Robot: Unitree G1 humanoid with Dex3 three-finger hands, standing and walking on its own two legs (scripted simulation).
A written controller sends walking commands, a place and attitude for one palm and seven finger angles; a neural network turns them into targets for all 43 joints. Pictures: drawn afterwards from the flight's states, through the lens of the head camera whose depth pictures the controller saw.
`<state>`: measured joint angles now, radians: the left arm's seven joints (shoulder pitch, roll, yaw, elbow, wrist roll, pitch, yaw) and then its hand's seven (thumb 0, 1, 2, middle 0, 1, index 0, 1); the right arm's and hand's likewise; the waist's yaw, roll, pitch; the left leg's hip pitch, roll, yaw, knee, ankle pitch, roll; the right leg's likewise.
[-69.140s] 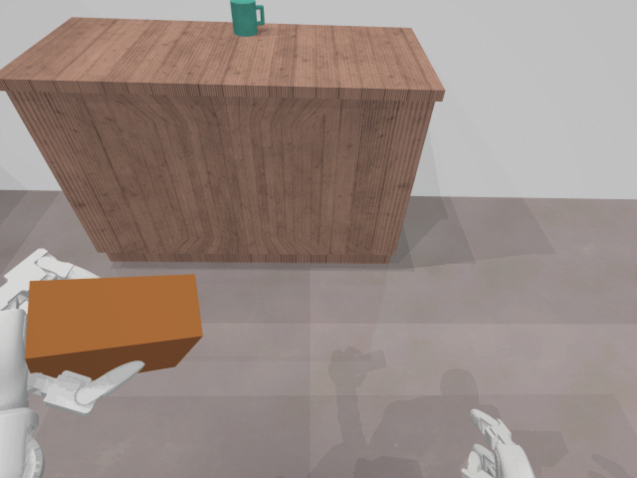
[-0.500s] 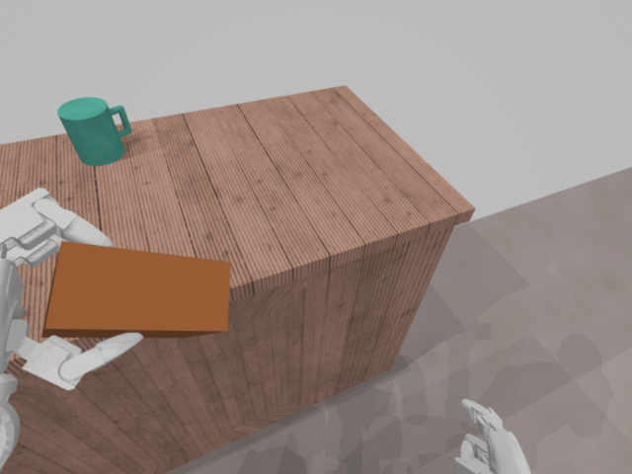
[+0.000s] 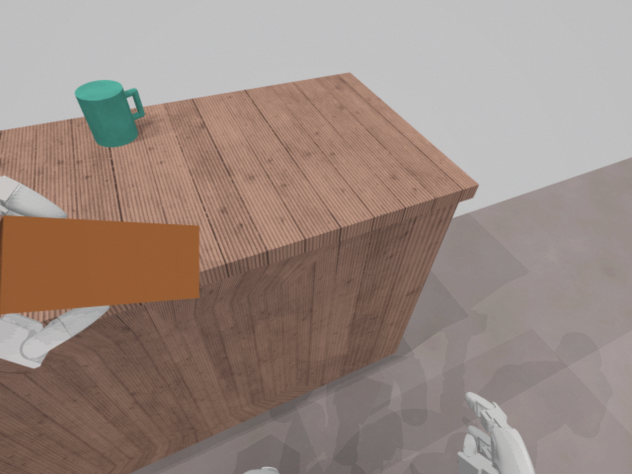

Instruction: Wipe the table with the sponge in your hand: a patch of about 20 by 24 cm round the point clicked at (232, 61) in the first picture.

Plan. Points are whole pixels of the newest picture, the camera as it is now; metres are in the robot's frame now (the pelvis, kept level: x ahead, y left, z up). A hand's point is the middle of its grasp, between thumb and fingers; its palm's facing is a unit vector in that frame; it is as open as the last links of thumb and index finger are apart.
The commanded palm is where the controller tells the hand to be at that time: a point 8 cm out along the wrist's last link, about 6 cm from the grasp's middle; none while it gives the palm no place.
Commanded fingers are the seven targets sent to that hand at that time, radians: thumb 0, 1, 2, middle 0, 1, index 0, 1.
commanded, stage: step back with the hand held close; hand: left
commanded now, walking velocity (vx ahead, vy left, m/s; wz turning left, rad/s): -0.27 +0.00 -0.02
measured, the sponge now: (122, 263) +0.25 +0.20 +0.21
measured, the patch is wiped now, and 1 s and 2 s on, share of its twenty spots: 0.95 0.95 0.95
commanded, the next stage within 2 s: stop stepping back and stand still in 0.60 s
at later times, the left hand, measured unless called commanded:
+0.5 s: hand out of the picture +0.12 +0.21 +0.26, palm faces +0.45 -0.80 -0.40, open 10.2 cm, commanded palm +0.06 +0.26 +0.26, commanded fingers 0.00 0.10 1.30 -1.20 -1.60 -1.20 -1.60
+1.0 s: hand out of the picture -0.07 +0.23 +0.27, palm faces +0.58 -0.78 -0.24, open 10.2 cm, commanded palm -0.11 +0.25 +0.26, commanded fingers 0.00 0.10 1.30 -1.20 -1.60 -1.20 -1.60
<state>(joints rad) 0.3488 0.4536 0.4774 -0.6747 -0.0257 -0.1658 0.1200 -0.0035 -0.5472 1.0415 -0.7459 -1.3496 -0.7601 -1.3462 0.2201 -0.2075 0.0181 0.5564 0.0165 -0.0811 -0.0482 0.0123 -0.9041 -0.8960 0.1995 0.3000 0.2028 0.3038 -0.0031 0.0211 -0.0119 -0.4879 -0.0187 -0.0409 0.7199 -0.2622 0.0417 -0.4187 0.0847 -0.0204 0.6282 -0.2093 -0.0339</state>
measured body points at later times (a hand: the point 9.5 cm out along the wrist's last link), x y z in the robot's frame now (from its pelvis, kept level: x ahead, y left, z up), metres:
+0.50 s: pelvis -0.11 -0.01 +0.01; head -0.06 -0.01 +0.45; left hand +0.09 +0.25 +0.28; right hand +0.07 -0.22 -0.09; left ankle -0.05 +0.15 -0.71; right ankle -0.07 -0.12 -0.72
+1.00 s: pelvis -0.26 -0.03 +0.01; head -0.31 -0.03 +0.46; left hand -0.10 +0.27 +0.28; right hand -0.13 -0.27 -0.07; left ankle -0.26 +0.13 -0.71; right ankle -0.22 -0.13 -0.69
